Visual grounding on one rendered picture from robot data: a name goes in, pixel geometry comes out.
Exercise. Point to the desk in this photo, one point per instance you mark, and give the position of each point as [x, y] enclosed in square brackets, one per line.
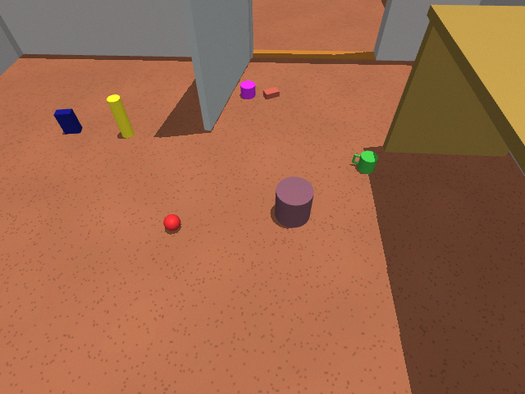
[465, 94]

